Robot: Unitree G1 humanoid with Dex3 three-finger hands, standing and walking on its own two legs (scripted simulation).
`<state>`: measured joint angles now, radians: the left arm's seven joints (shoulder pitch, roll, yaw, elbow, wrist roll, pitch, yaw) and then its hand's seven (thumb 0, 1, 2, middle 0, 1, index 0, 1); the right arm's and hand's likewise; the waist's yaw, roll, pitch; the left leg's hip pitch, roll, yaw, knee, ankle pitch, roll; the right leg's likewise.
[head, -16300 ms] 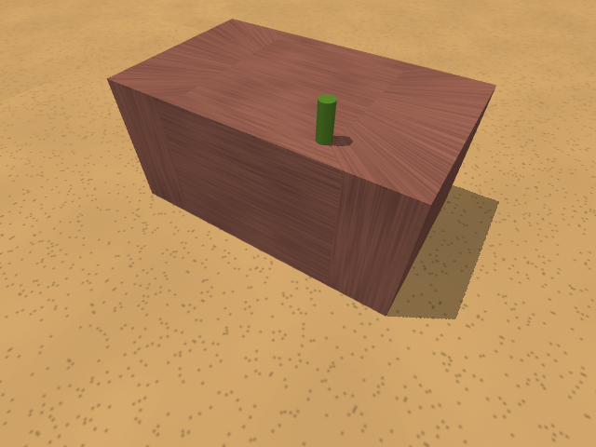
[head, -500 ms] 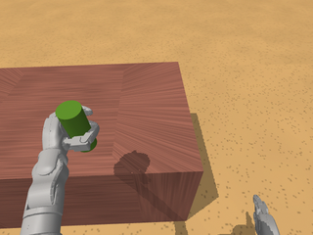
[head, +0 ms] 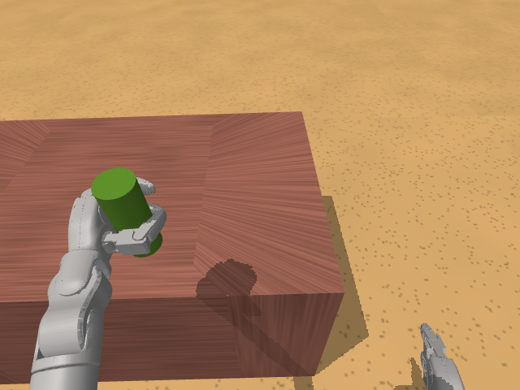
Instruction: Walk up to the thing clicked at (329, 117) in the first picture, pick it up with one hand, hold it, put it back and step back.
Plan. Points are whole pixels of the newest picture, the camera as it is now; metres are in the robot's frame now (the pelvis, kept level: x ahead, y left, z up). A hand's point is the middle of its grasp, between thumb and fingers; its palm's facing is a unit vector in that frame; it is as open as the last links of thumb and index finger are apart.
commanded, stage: hold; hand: left
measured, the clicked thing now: (131, 216) +0.33 +0.18 +0.15
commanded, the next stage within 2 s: none
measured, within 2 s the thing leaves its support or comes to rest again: neither
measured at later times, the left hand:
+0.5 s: hand (141, 223) +0.32 +0.17 +0.15, palm faces +0.12 -0.99 +0.01, open 7.1 cm
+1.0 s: hand (138, 215) +0.32 +0.17 +0.16, palm faces +0.13 -0.99 +0.01, open 7.1 cm
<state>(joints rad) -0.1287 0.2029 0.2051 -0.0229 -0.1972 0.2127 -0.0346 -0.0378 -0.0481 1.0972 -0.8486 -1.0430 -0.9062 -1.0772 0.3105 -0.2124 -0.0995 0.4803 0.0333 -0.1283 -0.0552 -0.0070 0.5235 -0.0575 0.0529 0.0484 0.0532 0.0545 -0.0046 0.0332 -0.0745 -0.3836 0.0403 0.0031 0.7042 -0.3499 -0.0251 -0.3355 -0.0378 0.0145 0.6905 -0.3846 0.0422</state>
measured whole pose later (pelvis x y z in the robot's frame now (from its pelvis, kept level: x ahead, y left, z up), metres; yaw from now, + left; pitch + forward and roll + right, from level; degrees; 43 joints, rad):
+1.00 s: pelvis +0.00 +0.00 +0.01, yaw +0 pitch +1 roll +0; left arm -0.12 0.19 0.21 -0.07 -0.19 0.23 -0.03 -0.04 -0.05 1.10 -0.85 -1.05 -0.91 -1.08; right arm 0.27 -0.22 -0.12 0.58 0.02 -0.18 -0.06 -0.01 0.52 -0.06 0.05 0.05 0.05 0.05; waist -0.01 0.03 -0.05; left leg -0.33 0.04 0.00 0.63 -0.32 -0.03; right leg -0.28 -0.04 0.01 0.63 -0.36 0.04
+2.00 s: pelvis +0.00 +0.00 +0.01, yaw +1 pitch +0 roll +0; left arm -0.12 0.20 0.21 -0.02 -0.19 0.22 -0.04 -0.04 -0.05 1.10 -0.85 -1.05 -0.90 -1.08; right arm 0.23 -0.20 -0.11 0.64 0.02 -0.17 -0.05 -0.01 0.52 -0.06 0.05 0.05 0.05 0.05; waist 0.00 0.04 -0.06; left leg -0.30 0.04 -0.01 0.60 -0.31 -0.03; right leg -0.25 -0.04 0.00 0.59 -0.34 0.04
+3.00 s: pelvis -0.02 +0.00 -0.02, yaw -1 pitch +11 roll -1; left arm -0.54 0.32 0.30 0.82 -0.16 -0.27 -0.08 -0.04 -0.05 1.11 -0.85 -1.03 -0.91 -1.07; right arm 0.28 -0.22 -0.07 0.38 0.00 -0.11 -0.02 -0.01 0.54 -0.06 0.05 0.05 0.05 0.05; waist -0.10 -0.02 -0.07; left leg -0.67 0.06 0.00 0.85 -0.37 -0.03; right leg -0.62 -0.01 0.02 0.83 -0.39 0.04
